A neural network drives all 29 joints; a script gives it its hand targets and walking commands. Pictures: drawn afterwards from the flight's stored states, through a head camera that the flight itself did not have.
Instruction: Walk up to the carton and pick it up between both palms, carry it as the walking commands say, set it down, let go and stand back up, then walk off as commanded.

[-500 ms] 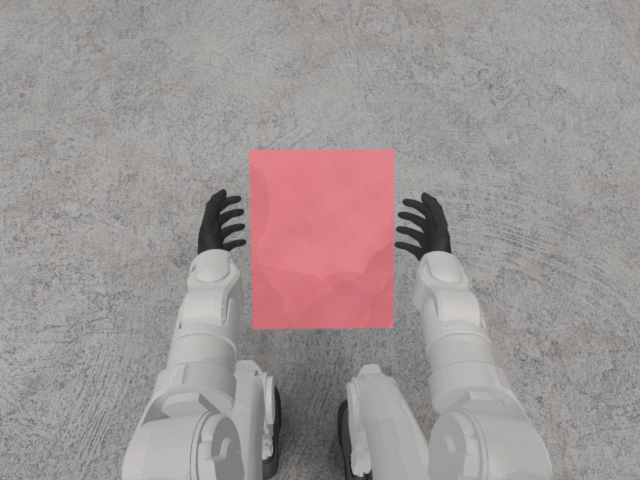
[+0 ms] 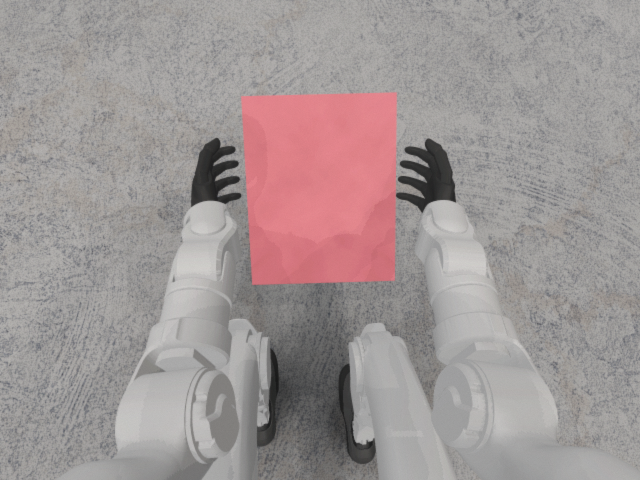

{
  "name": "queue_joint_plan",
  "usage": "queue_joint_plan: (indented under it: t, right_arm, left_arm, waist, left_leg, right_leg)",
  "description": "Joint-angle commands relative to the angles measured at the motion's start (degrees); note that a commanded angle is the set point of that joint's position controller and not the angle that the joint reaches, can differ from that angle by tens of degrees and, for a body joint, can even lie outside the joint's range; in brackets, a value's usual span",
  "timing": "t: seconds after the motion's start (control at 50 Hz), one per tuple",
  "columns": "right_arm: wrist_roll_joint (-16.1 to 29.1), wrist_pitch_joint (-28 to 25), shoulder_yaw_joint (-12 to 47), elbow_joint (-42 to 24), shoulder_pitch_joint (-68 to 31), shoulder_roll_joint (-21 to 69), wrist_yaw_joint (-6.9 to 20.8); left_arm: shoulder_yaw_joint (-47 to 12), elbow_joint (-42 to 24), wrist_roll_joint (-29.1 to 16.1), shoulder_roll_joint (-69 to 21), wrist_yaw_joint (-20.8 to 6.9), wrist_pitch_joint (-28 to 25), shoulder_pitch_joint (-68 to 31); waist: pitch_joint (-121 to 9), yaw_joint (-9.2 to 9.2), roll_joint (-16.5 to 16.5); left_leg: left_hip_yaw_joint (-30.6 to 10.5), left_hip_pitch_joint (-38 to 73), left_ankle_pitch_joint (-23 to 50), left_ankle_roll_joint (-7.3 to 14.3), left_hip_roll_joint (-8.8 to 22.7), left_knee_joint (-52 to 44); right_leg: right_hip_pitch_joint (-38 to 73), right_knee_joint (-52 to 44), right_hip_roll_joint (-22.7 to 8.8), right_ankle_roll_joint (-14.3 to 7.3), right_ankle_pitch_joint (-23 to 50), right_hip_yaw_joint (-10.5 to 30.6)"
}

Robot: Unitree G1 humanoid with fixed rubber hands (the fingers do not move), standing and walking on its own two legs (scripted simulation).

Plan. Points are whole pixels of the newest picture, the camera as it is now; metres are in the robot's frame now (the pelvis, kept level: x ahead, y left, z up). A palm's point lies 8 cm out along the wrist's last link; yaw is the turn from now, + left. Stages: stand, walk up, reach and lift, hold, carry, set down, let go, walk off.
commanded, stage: set down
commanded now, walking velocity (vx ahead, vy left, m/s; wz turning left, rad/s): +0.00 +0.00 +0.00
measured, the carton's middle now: (320, 190) +0.50 -0.01 -0.18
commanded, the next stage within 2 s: none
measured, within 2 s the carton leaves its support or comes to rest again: neither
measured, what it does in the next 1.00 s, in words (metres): lowers itself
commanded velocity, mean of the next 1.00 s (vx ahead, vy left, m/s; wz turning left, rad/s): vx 0.00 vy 0.00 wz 0.00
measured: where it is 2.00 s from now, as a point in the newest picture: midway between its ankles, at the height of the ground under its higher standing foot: (310, 421)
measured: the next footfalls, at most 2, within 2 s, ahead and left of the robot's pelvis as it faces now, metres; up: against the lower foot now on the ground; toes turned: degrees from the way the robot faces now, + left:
none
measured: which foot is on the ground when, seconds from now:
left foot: down 0.00-1.00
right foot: down 0.00-1.00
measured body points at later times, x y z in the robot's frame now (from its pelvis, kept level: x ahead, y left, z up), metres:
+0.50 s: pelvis -0.01 -0.01 -0.07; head +0.27 +0.00 +0.28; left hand +0.48 +0.14 -0.17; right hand +0.47 -0.15 -0.17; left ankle +0.12 +0.10 -0.50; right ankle +0.07 -0.12 -0.50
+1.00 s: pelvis -0.02 -0.01 -0.12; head +0.31 +0.01 +0.19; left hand +0.50 +0.14 -0.27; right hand +0.49 -0.15 -0.26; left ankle +0.12 +0.10 -0.50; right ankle +0.07 -0.12 -0.50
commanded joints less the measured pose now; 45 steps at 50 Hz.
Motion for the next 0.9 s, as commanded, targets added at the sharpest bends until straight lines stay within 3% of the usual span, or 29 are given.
queue_joint_plan:
  t: [0.0,0.58,0.88]
  right_arm:
    - [6.36,-2.09,28.43,-1.03,-36.91,51.01,16.06]
    - [9.7,-2.2,30.84,-3.06,-49.2,48.79,12.86]
    - [11.64,-3.45,30.22,-0.88,-54.65,44.79,13.11]
  left_arm:
    - [-29.11,0.44,-5.86,-53.92,-15.63,-1.96,-34.75]
    - [-28.1,1.83,-8.84,-47.49,-17.79,-2.41,-46.71]
    - [-28.58,3.12,-11.49,-43.82,-17.18,-3.78,-52.88]
  waist:
    - [-51.48,-0.38,3.67]
    - [-55.61,1.96,1.68]
    - [-53.86,1.67,2.71]
  left_leg:
    - [-4.23,42.92,11.5,-2.79,-8.28,-5.65]
    - [-0.86,25.25,12.22,-2.8,-8.26,9.21]
    - [-1.09,24.1,13.26,-3.07,-7.53,15.01]
  right_leg:
    - [10.47,-9.23,8.08,0.29,11.39,0.46]
    - [6.33,3.3,8.44,1.35,13.56,-0.14]
    - [0.99,9.69,8.04,0.79,13.15,-0.88]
